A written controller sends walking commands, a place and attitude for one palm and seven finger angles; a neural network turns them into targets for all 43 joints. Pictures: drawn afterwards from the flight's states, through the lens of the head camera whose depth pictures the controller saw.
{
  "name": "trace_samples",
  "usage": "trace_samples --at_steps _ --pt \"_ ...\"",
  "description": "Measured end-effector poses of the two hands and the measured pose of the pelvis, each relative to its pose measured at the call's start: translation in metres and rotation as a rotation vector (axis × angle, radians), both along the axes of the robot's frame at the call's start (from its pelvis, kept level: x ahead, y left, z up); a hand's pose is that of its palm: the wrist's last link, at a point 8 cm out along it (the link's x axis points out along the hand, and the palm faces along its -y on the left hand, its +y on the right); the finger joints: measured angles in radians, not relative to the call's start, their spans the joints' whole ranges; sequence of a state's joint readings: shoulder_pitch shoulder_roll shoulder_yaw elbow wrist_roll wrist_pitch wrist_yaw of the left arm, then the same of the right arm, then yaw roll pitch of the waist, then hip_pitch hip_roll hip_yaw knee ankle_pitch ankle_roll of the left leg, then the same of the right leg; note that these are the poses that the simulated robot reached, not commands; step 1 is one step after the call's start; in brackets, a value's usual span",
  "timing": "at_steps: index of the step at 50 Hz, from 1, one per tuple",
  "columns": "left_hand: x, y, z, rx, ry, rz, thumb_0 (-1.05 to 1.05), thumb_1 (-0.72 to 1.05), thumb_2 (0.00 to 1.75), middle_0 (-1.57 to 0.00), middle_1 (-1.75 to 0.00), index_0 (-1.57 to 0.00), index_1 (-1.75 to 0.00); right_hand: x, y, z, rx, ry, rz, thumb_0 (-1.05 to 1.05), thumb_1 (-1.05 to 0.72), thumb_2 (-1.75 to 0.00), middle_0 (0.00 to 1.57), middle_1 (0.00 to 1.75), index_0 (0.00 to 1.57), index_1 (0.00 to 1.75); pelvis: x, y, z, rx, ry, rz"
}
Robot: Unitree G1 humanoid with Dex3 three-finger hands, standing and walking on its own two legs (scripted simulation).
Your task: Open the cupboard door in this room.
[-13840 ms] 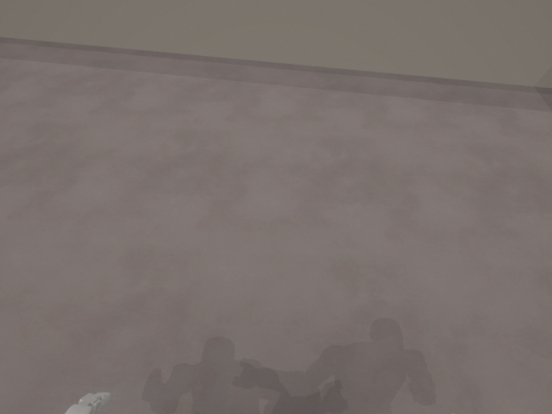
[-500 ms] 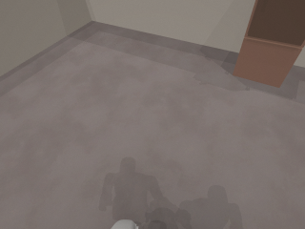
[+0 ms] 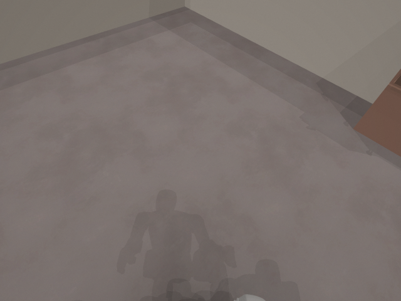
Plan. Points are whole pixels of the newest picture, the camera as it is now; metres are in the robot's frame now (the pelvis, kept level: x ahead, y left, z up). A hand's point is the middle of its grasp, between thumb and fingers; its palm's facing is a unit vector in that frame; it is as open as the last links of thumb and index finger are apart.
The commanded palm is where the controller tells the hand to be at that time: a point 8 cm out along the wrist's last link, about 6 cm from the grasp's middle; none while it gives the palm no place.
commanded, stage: turn or walk to find it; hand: left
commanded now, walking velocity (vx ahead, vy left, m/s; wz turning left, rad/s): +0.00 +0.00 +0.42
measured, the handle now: out of the picture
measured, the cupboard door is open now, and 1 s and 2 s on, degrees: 0 0 0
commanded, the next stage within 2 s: none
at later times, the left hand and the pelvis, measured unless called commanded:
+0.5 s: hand out of the picture +0.03 +0.14 -0.15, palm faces +0.22 -0.94 -0.27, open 7.4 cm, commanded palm none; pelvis -0.01 -0.06 +0.00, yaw +14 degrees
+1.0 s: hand out of the picture -0.06 +0.21 -0.17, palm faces +0.45 -0.86 -0.25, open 7.4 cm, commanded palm none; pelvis -0.03 -0.01 +0.00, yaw +25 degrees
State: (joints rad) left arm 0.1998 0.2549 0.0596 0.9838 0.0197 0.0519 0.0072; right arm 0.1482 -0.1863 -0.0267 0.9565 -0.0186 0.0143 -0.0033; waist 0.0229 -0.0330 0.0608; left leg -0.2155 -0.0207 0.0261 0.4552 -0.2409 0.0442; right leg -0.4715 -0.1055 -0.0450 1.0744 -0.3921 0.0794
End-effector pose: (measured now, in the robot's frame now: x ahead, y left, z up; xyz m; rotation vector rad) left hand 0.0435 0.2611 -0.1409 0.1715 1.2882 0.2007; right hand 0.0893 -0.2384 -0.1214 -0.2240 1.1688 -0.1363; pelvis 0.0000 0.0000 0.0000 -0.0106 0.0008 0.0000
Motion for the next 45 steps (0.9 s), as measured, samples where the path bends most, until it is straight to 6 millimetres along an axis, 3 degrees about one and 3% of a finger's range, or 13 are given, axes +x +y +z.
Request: trace_samples --at_steps 6,13,20,25,31,39,45 --pt "0.021 -0.009 0.01 0.024 -0.065 -0.002 0.01 0.9 0.9 -0.2 -0.3 -0.2 -0.3 -0.018 -0.004 -0.011 0.031 0.05 -0.005 0.0 -0.91 -0.9 0.2 0.3 0.2 0.3 -0.002 -0.009 0.0 0.013 0.009 0.04" --pt "0.036 -0.041 0.018 0.061 -0.145 0.0 0.01 0.9 0.9 -0.2 -0.3 -0.2 -0.3 -0.043 -0.035 -0.038 0.068 0.145 -0.008 0.0 -0.91 -0.9 0.2 0.3 0.2 0.3 -0.004 -0.038 -0.011 0.032 0.023 0.101" --pt "0.001 -0.068 0.031 0.066 -0.129 0.08 0.01 0.9 0.9 -0.21 -0.3 -0.2 -0.3 -0.038 -0.06 -0.037 0.064 0.201 0.047 0.01 -0.91 -0.9 0.2 0.3 0.2 0.29 -0.006 -0.054 -0.001 0.055 0.009 0.183" --pt "-0.029 -0.074 0.028 0.051 -0.091 0.153 0.01 0.9 0.9 -0.21 -0.3 -0.2 -0.3 -0.023 -0.065 -0.033 0.044 0.209 0.107 0.0 -0.91 -0.9 0.2 0.3 0.2 0.29 -0.005 -0.056 0.001 0.056 0.005 0.24" --pt "-0.075 -0.065 0.016 0.033 -0.029 0.247 0.0 0.91 0.9 -0.21 -0.3 -0.2 -0.3 0.011 -0.045 -0.027 0.01 0.18 0.207 0.0 -0.91 -0.9 0.2 0.3 0.19 0.29 -0.009 -0.047 -0.001 0.047 0.008 0.295" --pt "-0.144 -0.03 -0.019 -0.006 0.073 0.381 0.01 0.9 0.9 -0.21 -0.3 -0.2 -0.3 0.069 0.019 -0.014 -0.023 0.011 0.362 0.0 -0.91 -0.9 0.2 0.3 0.19 0.29 -0.021 -0.017 -0.017 0.023 0.002 0.361" --pt "-0.147 -0.014 -0.007 -0.007 0.054 0.417 0.01 0.91 0.9 -0.2 -0.3 -0.2 -0.3 0.073 0.045 0.002 -0.023 -0.021 0.418 0.0 -0.91 -0.9 0.2 0.3 0.2 0.29 -0.026 -0.008 -0.004 -0.004 -0.003 0.407"
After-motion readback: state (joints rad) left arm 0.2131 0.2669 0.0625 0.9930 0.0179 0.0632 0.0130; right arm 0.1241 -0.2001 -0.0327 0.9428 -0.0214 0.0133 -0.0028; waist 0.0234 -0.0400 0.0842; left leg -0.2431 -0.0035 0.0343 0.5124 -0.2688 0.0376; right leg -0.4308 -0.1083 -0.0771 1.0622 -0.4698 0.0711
